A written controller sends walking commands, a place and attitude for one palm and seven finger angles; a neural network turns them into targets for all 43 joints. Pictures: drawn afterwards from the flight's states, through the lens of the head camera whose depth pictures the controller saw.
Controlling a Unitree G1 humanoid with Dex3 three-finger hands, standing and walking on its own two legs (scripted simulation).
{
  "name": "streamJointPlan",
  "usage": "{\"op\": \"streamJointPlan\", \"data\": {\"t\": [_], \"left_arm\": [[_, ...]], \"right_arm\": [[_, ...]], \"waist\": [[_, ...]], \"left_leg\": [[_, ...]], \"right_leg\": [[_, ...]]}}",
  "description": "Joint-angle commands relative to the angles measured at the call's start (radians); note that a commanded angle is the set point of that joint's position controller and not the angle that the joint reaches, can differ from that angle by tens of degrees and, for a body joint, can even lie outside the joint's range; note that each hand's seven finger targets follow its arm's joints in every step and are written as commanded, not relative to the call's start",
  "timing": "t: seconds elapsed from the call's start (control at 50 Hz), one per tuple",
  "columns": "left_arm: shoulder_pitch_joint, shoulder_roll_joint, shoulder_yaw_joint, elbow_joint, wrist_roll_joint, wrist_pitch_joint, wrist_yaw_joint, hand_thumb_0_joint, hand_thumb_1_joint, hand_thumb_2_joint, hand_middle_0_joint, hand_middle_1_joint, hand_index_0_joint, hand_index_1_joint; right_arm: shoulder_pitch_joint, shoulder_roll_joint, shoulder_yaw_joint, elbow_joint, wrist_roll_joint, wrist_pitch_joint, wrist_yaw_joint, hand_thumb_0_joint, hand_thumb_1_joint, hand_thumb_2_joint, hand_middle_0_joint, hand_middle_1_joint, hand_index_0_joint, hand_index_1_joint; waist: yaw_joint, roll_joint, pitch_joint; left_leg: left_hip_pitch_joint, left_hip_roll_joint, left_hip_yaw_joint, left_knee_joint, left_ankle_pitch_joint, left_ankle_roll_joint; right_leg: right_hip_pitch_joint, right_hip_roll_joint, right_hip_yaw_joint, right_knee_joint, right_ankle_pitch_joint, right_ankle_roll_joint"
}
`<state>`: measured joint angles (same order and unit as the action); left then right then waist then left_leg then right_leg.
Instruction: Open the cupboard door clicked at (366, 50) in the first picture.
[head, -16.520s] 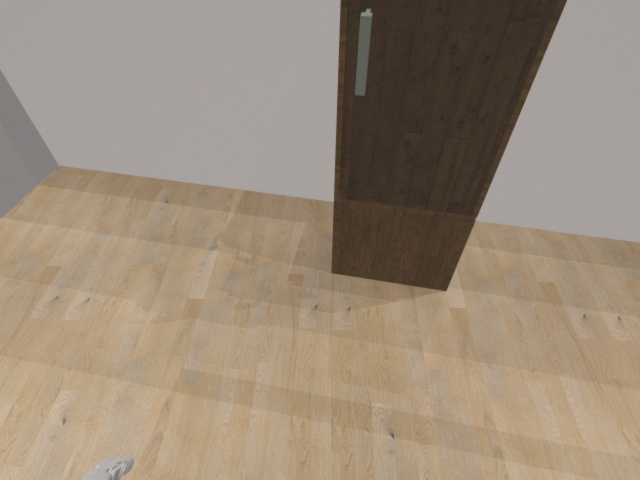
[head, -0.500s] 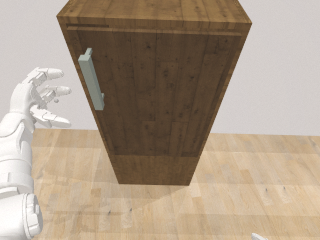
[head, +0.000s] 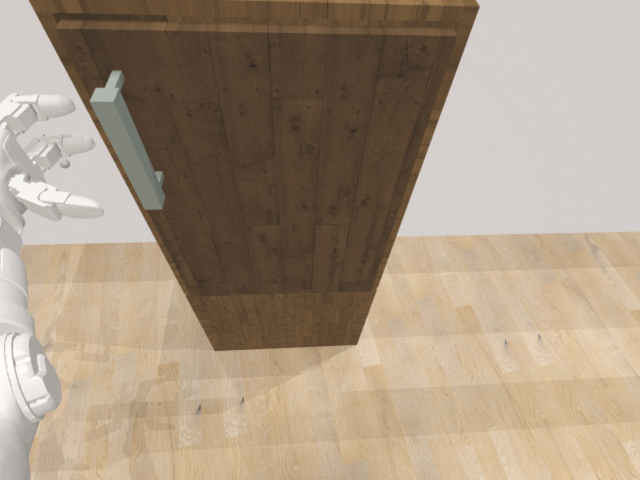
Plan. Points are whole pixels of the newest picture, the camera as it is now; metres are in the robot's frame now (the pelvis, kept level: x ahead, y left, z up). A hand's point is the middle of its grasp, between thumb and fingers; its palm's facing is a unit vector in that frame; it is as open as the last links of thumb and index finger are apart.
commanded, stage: move the hooked fingers beside the handle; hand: left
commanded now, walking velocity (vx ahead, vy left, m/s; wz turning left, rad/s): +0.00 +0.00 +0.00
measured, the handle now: (137, 145) +0.49 +0.22 +0.13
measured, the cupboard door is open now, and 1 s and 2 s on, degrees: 0 0 0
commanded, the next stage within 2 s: slide the fingers in behind the handle in 1.00 s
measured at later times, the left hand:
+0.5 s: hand (59, 168) +0.45 +0.29 +0.13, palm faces +0.03 -1.00 +0.01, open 14.0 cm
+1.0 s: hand (63, 171) +0.45 +0.29 +0.13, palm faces +0.04 -1.00 +0.02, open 14.0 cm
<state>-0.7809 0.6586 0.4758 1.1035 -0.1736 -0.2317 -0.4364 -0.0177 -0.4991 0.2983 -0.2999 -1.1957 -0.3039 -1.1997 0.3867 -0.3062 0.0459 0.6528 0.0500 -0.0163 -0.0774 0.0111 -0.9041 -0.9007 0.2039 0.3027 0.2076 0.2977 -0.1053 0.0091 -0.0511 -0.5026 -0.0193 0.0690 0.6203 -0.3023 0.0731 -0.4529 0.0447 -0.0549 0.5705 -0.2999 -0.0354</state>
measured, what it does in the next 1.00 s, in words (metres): stands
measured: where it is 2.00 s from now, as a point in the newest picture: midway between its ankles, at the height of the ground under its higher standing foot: outside the picture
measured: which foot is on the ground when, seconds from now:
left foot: down 0.00-1.00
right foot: down 0.00-1.00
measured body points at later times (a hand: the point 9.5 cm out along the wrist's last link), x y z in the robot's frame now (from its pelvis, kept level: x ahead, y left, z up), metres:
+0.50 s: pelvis +0.00 +0.01 +0.00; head +0.07 +0.02 +0.44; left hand +0.44 +0.35 +0.14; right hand +0.06 -0.27 -0.11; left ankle +0.00 +0.07 -0.73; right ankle -0.02 -0.10 -0.73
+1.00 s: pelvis +0.01 +0.02 +0.00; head +0.07 +0.03 +0.44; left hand +0.44 +0.34 +0.13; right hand +0.05 -0.25 -0.11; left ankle +0.00 +0.07 -0.73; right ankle -0.02 -0.10 -0.73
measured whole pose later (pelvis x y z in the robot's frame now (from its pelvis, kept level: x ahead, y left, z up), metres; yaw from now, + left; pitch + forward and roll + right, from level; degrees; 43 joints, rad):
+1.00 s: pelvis +0.01 +0.02 +0.00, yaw +0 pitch +12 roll -3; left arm -0.75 0.63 0.44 1.06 -0.20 -0.17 -0.45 -0.02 -0.50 0.30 -0.30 -1.20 -0.30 -1.20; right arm 0.40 -0.29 0.05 0.61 0.06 0.03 -0.06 0.01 -0.90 -0.90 0.20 0.30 0.21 0.30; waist -0.10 0.02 -0.09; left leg -0.54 -0.03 0.07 0.66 -0.34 0.09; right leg -0.47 0.04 -0.05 0.59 -0.32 -0.01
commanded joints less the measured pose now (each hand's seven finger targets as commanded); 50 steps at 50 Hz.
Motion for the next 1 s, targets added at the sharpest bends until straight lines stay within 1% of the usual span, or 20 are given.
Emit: {"op": "streamJointPlan", "data": {"t": [0.0,0.02,0.06,0.1,0.16,0.28,0.3,0.34,0.42,0.48,0.5,0.52,0.56,0.64,0.74,0.8,0.86,0.88,0.9,0.98], "left_arm": [[-0.403,0.327,0.038,-0.171,-0.046,-0.070,-0.057,0.000,-0.500,0.300,-0.300,-1.200,-0.300,-1.200],[-0.383,0.296,0.010,-0.144,-0.052,-0.049,-0.071,0.000,-0.500,0.300,-0.300,-1.200,-0.300,-1.200],[-0.332,0.322,0.027,-0.104,-0.056,-0.016,-0.088,0.000,-0.500,0.300,-0.300,-1.200,-0.300,-1.200],[-0.325,0.318,0.018,-0.124,-0.052,0.001,-0.093,0.000,-0.500,0.300,-0.300,-1.200,-0.300,-1.200],[-0.340,0.358,0.051,-0.193,-0.059,-0.026,-0.078,0.000,-0.500,0.300,-0.300,-1.200,-0.300,-1.200],[-0.449,0.405,0.100,-0.271,-0.056,-0.090,-0.048,0.000,-0.500,0.300,-0.300,-1.200,-0.300,-1.200],[-0.455,0.370,0.064,-0.244,-0.051,-0.082,-0.052,0.000,-0.500,0.300,-0.300,-1.200,-0.300,-1.200],[-0.424,0.372,0.062,-0.183,-0.040,-0.061,-0.058,0.000,-0.500,0.300,-0.300,-1.200,-0.300,-1.200],[-0.418,0.306,-0.006,-0.154,-0.038,-0.024,-0.077,0.000,-0.500,0.300,-0.300,-1.200,-0.300,-1.200],[-0.417,0.305,0.001,-0.203,-0.054,-0.036,-0.075,0.000,-0.500,0.300,-0.300,-1.200,-0.300,-1.200],[-0.421,0.259,-0.029,-0.202,-0.060,-0.034,-0.074,0.000,-0.500,0.300,-0.300,-1.200,-0.300,-1.200],[-0.424,0.301,0.013,-0.210,-0.063,-0.041,-0.067,0.000,-0.500,0.300,-0.300,-1.200,-0.300,-1.200],[-0.418,0.300,0.018,-0.190,-0.069,-0.042,-0.055,0.000,-0.500,0.300,-0.300,-1.200,-0.300,-1.200],[-0.443,0.274,-0.006,-0.220,-0.042,-0.040,-0.030,0.000,-0.500,0.300,-0.300,-1.200,-0.300,-1.200],[-0.447,0.277,0.005,-0.277,-0.036,-0.055,-0.009,0.000,-0.500,0.300,-0.300,-1.200,-0.300,-1.200],[-0.361,0.306,0.052,-0.332,-0.052,-0.052,-0.010,0.000,-0.500,0.300,-0.300,-1.200,-0.300,-1.200],[-0.329,0.248,0.008,-0.243,-0.065,-0.012,-0.026,0.000,-0.500,0.300,-0.300,-1.200,-0.300,-1.200],[-0.331,0.277,0.024,-0.222,-0.056,0.000,-0.027,0.000,-0.500,0.300,-0.300,-1.200,-0.300,-1.200],[-0.336,0.249,-0.006,-0.213,-0.054,0.009,-0.029,0.000,-0.500,0.300,-0.300,-1.200,-0.300,-1.200],[-0.409,0.239,-0.027,-0.305,-0.046,-0.016,-0.017,0.000,-0.500,0.300,-0.300,-1.200,-0.300,-1.200]], "right_arm": [[0.077,-0.179,-0.065,-0.077,0.006,-0.018,-0.019,0.000,-0.900,-0.900,0.200,0.300,0.200,0.300],[0.074,-0.179,-0.063,-0.081,0.009,-0.016,-0.018,0.000,-0.900,-0.900,0.200,0.300,0.200,0.300],[0.081,-0.184,-0.065,-0.089,0.012,-0.006,-0.019,0.000,-0.900,-0.900,0.200,0.300,0.200,0.300],[0.075,-0.181,-0.064,-0.105,0.013,-0.003,-0.016,0.000,-0.900,-0.900,0.200,0.300,0.200,0.300],[0.081,-0.182,-0.070,-0.119,0.011,0.006,-0.014,0.000,-0.900,-0.900,0.200,0.300,0.200,0.300],[0.077,-0.179,-0.071,-0.104,0.008,0.003,-0.014,0.000,-0.900,-0.900,0.200,0.300,0.200,0.300],[0.075,-0.177,-0.067,-0.100,0.010,0.002,-0.015,0.000,-0.900,-0.900,0.200,0.300,0.200,0.300],[0.078,-0.178,-0.065,-0.092,0.010,0.001,-0.017,0.000,-0.900,-0.900,0.200,0.300,0.200,0.300],[0.078,-0.178,-0.061,-0.099,0.011,-0.001,-0.017,0.000,-0.900,-0.900,0.200,0.300,0.200,0.300],[0.079,-0.180,-0.063,-0.110,0.009,0.001,-0.015,0.000,-0.900,-0.900,0.200,0.300,0.200,0.300],[0.076,-0.176,-0.063,-0.111,0.007,-0.001,-0.012,0.000,-0.900,-0.900,0.200,0.300,0.200,0.300],[0.081,-0.180,-0.066,-0.108,0.005,-0.002,-0.013,0.000,-0.900,-0.900,0.200,0.300,0.200,0.300],[0.081,-0.179,-0.063,-0.111,0.007,0.003,-0.013,0.000,-0.900,-0.900,0.200,0.300,0.200,0.300],[0.085,-0.177,-0.066,-0.107,0.002,0.002,-0.008,0.000,-0.900,-0.900,0.200,0.300,0.200,0.300],[0.087,-0.172,-0.067,-0.107,-0.003,0.005,-0.002,0.000,-0.900,-0.900,0.200,0.300,0.200,0.300],[0.085,-0.173,-0.073,-0.119,-0.003,0.008,0.002,0.000,-0.900,-0.900,0.200,0.300,0.200,0.300],[0.076,-0.168,-0.067,-0.118,0.006,0.016,0.000,0.000,-0.900,-0.900,0.200,0.300,0.200,0.300],[0.073,-0.173,-0.066,-0.119,0.008,0.017,-0.002,0.000,-0.900,-0.900,0.200,0.300,0.200,0.300],[0.069,-0.172,-0.064,-0.123,0.010,0.019,-0.002,0.000,-0.900,-0.900,0.200,0.300,0.200,0.300],[0.069,-0.172,-0.068,-0.128,0.006,0.010,-0.005,0.000,-0.900,-0.900,0.200,0.300,0.200,0.300]], "waist": [[0.012,0.093,-0.394],[0.006,0.094,-0.362],[0.020,0.051,-0.331],[0.022,0.068,-0.313],[0.024,0.044,-0.334],[0.008,0.132,-0.415],[-0.005,0.133,-0.397],[0.002,0.136,-0.361],[-0.006,0.120,-0.345],[0.006,0.121,-0.393],[-0.004,0.114,-0.387],[0.004,0.096,-0.389],[0.005,0.070,-0.370],[0.002,0.133,-0.395],[0.010,0.158,-0.435],[0.040,0.146,-0.501],[0.021,0.082,-0.366],[0.024,0.072,-0.327],[0.016,0.073,-0.304],[0.009,0.170,-0.367]], "left_leg": [[0.312,0.036,-0.121,-0.016,0.395,-0.025],[0.290,0.033,-0.112,-0.018,0.367,-0.020],[0.228,0.030,-0.100,-0.017,0.360,-0.013],[0.206,0.025,-0.096,-0.021,0.336,-0.013],[0.209,0.031,-0.095,-0.011,0.358,-0.010],[0.294,0.036,-0.112,0.002,0.351,-0.017],[0.291,0.036,-0.114,0.001,0.339,-0.018],[0.271,0.038,-0.122,0.000,0.328,-0.020],[0.275,0.040,-0.128,0.007,0.351,-0.023],[0.322,0.047,-0.142,0.012,0.417,-0.035],[0.330,0.048,-0.142,0.013,0.409,-0.035],[0.325,0.051,-0.149,0.012,0.408,-0.038],[0.300,0.048,-0.146,0.014,0.415,-0.036],[0.351,0.055,-0.160,0.013,0.448,-0.051],[0.408,0.065,-0.176,0.016,0.540,-0.072],[0.443,0.068,-0.171,0.022,0.635,-0.075],[0.346,0.064,-0.152,0.011,0.564,-0.060],[0.310,0.060,-0.147,0.002,0.506,-0.053],[0.293,0.057,-0.144,-0.007,0.456,-0.049],[0.380,0.062,-0.167,-0.003,0.471,-0.066]], "right_leg": [[0.059,-0.012,0.054,-0.036,0.336,0.009],[0.045,-0.013,0.056,-0.042,0.329,0.012],[0.071,-0.019,0.055,-0.038,0.348,0.011],[0.064,-0.019,0.056,-0.037,0.344,0.015],[0.067,-0.015,0.056,-0.028,0.353,0.013],[0.037,-0.005,0.063,-0.020,0.308,0.012],[0.019,-0.006,0.060,-0.023,0.293,0.013],[-0.001,-0.007,0.054,-0.025,0.272,0.010],[-0.033,-0.006,0.044,-0.022,0.276,0.009],[-0.040,-0.002,0.035,-0.008,0.287,0.006],[-0.053,-0.001,0.032,-0.010,0.278,0.008],[-0.050,-0.001,0.030,-0.009,0.273,0.007],[-0.043,0.000,0.028,-0.005,0.277,0.004],[-0.076,-0.002,0.027,-0.001,0.260,0.006],[-0.071,0.002,0.021,0.000,0.272,0.006],[-0.017,0.004,0.025,0.001,0.328,0.006],[-0.027,0.005,0.017,-0.011,0.320,0.006],[-0.036,0.005,0.020,-0.015,0.302,0.009],[-0.042,0.003,0.019,-0.019,0.280,0.008],[-0.084,0.002,0.021,-0.016,0.237,0.001]]}}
